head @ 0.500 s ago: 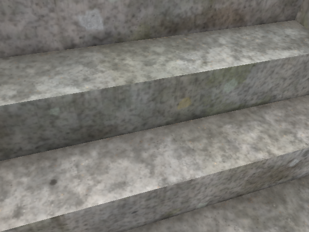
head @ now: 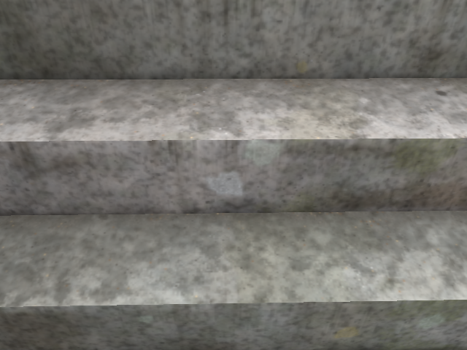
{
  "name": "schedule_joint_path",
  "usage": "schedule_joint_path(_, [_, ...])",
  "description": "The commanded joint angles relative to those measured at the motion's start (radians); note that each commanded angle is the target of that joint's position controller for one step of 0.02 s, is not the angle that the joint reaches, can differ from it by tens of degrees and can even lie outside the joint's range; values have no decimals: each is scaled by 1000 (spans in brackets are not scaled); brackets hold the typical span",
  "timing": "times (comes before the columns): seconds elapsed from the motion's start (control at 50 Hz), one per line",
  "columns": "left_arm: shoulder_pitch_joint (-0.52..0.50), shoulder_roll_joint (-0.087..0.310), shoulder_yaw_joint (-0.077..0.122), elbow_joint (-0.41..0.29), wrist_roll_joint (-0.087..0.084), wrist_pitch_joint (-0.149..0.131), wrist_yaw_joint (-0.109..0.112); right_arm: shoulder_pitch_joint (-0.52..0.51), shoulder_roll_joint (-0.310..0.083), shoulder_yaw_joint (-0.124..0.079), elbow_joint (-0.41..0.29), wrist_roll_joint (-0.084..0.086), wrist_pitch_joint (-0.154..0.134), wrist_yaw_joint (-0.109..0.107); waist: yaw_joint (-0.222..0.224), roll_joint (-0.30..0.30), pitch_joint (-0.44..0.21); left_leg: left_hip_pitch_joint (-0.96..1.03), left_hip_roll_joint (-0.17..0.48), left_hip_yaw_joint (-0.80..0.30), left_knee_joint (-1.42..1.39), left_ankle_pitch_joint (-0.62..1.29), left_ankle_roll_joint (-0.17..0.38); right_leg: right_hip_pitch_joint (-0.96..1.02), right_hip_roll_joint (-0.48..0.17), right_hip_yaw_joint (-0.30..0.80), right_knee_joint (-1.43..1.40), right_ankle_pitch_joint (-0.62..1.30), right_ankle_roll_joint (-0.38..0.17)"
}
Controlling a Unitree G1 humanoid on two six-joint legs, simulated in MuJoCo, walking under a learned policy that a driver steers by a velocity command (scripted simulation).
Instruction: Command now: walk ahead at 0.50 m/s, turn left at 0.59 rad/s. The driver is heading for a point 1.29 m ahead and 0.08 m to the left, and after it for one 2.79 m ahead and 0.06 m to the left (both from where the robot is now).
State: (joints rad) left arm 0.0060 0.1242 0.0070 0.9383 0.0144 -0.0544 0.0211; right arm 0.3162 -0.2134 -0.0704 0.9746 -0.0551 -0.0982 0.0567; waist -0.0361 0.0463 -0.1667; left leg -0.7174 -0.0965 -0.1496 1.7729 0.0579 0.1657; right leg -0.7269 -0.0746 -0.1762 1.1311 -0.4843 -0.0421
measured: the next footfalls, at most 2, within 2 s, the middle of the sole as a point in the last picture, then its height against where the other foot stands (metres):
left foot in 0.40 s outside the picture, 0.21 m higher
right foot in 0.88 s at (233, 264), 0.21 m higher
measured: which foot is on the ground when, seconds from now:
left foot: up 0.00-0.38, down 0.40-0.96, up 0.98-1.00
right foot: down 0.00-0.44, up 0.46-0.86, down 0.88-1.00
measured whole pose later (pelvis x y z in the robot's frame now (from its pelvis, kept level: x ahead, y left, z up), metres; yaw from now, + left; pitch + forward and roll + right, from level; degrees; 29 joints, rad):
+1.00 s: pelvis +0.46 +0.08 +0.40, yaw +5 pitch +9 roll -3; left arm 0.04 0.18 -0.01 0.88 0.04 0.09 -0.04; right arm 0.28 -0.22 -0.01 1.09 -0.06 -0.07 0.13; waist 0.06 0.09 -0.18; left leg -0.36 0.12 0.12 0.73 0.26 0.24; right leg -0.87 0.13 -0.07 1.22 -0.53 -0.13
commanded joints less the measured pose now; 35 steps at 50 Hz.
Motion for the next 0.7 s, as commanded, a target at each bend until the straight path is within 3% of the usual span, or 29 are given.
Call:
schedule_joint_path(0.02, [-30,-108,-35,56,62,-13,-23,-28,127,58,-26,96,64,44,-10,-4,121,-461,80,-156,272,8,137,159,-189,412,-710,-24,-116])
schedule_joint_path(0.04, [21,-92,-22,45,53,-12,-36,1,120,54,-52,83,77,74,-23,-17,124,-494,74,-129,295,8,159,187,-195,360,-753,159,-146])
schedule_joint_path(0.06, [21,-62,-19,59,54,-13,-56,-8,110,58,-72,65,82,71,-48,28,67,-490,78,-93,320,-39,158,214,-204,306,-788,287,-168])
schedule_joint_path(0.08, [4,-36,-12,66,57,-18,-61,-28,99,58,-86,71,72,66,-66,45,43,-487,77,-71,286,-62,158,225,-176,194,-805,309,-150])
schedule_joint_path(0.1, [34,17,-2,81,68,-10,-70,-72,94,71,-93,78,71,76,-43,-56,36,-543,76,-14,527,-136,165,272,-205,196,-864,302,-190])
schedule_joint_path(0.14, [199,2,-23,170,115,-10,-77,-171,91,85,-118,81,74,77,-15,15,92,-814,80,-49,626,-80,211,416,-223,164,-881,206,-160])
schedule_joint_path(0.18, [349,-1,-47,234,117,-18,-82,-253,80,100,-141,56,86,67,12,-40,70,-986,90,-38,709,-80,229,575,-221,144,-887,213,-171])
schedule_joint_path(0.24, [444,6,-56,238,121,-47,-77,-411,57,108,-187,48,100,53,41,-67,65,-949,161,87,515,-37,192,604,-171,-3,-944,311,-143])
schedule_joint_path(0.28, [501,13,-52,261,138,-50,-98,-580,39,115,-275,57,146,21,53,-96,63,-849,234,150,217,-101,183,590,-181,-63,-1036,448,-136])
schedule_joint_path(0.3, [562,20,-53,277,136,-52,-104,-616,46,119,-291,47,169,13,67,-123,53,-868,243,183,171,-136,180,662,-197,-57,-1047,508,-151])
schedule_joint_path(0.32, [440,62,-39,244,96,-48,-138,-734,31,134,-327,18,200,29,42,-87,99,-642,258,276,-157,-413,170,510,-236,-103,-1187,681,-185])
schedule_joint_path(0.34, [511,124,-42,267,71,-39,-161,-754,89,159,-362,21,238,48,22,-189,47,-439,187,335,-166,-426,148,415,-280,-59,-1176,1043,-274])
schedule_joint_path(0.36, [465,223,-20,231,41,-67,-158,-621,94,148,-320,29,229,74,-54,-255,25,-347,132,374,-137,-440,101,528,-310,-116,-1075,1603,-273])
schedule_joint_path(0.38, [431,286,-3,223,42,-77,-150,-493,83,144,-297,35,224,85,-110,-274,-41,-336,86,369,-227,-394,107,698,-330,-148,-952,2011,-277])
schedule_joint_path(0.4, [413,320,19,202,24,-81,-144,-399,49,131,-268,39,198,80,-127,-274,-82,-270,16,395,-514,-406,93,873,-307,-153,-847,2148,-269])
schedule_joint_path(0.42, [499,265,12,242,71,-73,-153,-278,-28,108,-207,49,185,44,-95,-294,-196,-36,-37,315,-633,-333,101,871,-282,-106,-690,2245,-256])
schedule_joint_path(0.44, [557,211,0,253,150,-64,-187,-25,-89,97,-119,74,182,20,-133,-170,-348,442,65,-5,-712,-58,178,510,-228,12,-387,1917,-210])
schedule_joint_path(0.46, [465,203,8,221,129,-34,-229,237,-165,75,-56,30,183,-15,-220,-4,-387,733,224,-439,-1158,-227,257,120,-70,86,-57,991,-150])
schedule_joint_path(0.48, [350,210,70,84,-54,-94,-113,54,-187,-9,-44,11,132,-88,-111,102,-266,610,308,-722,-1334,-727,231,68,102,138,534,488,-75])
schedule_joint_path(0.5, [212,78,44,-17,2,-107,-67,-89,-177,-5,-22,35,107,-93,-45,42,-152,481,307,-602,-1386,-824,131,-69,76,274,817,482,-52])
schedule_joint_path(0.52, [144,17,25,-104,6,-118,-42,-133,-122,-2,12,23,69,-102,-11,49,-47,365,318,-525,-1344,-833,91,-161,79,291,915,547,-73])
schedule_joint_path(0.54, [130,-40,7,-152,9,-114,-26,-142,-30,16,55,19,38,-105,31,8,87,235,303,-415,-1299,-728,40,-214,62,297,960,599,-95])
schedule_joint_path(0.56, [146,-88,-11,-187,13,-105,-26,-142,17,27,103,12,18,-105,76,-17,147,185,285,-305,-1274,-662,7,-270,76,317,1002,577,-116])
schedule_joint_path(0.58, [197,-108,-19,-184,19,-95,-24,-138,58,38,124,8,9,-95,113,-52,174,184,262,-190,-1280,-586,-18,-326,100,325,1002,555,-127])
schedule_joint_path(0.6, [236,-25,-11,-64,-50,-16,-97,-117,52,64,88,-34,36,-3,70,-13,143,198,301,-146,-1331,-206,-29,-467,100,481,1004,613,-250])
schedule_joint_path(0.62, [258,28,5,-71,-35,-3,-122,-127,50,63,73,-26,36,19,90,-21,115,254,310,-108,-1359,-97,-12,-510,95,452,1030,567,-274])
schedule_joint_path(0.64, [265,19,0,-78,-26,0,-132,-158,17,54,56,-7,36,20,125,2,60,277,305,-45,-1399,-57,7,-527,105,378,1128,503,-275])
schedule_joint_path(0.66, [241,1,-10,-74,-27,5,-142,-127,30,57,75,-4,41,11,120,23,47,330,298,9,-1427,-152,27,-629,116,351,1284,435,-288])
schedule_joint_path(0.7, [186,-17,-27,-79,-26,15,-143,-62,61,82,127,-48,40,11,137,-5,64,379,317,37,-1463,-276,26,-808,114,361,1455,439,-312])
Keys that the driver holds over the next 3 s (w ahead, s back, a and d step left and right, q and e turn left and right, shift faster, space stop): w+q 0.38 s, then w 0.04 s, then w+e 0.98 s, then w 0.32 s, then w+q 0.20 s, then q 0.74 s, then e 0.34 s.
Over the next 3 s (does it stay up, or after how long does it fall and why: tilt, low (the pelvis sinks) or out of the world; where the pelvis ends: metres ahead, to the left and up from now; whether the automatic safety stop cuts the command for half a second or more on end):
stays up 1.17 0.10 1.11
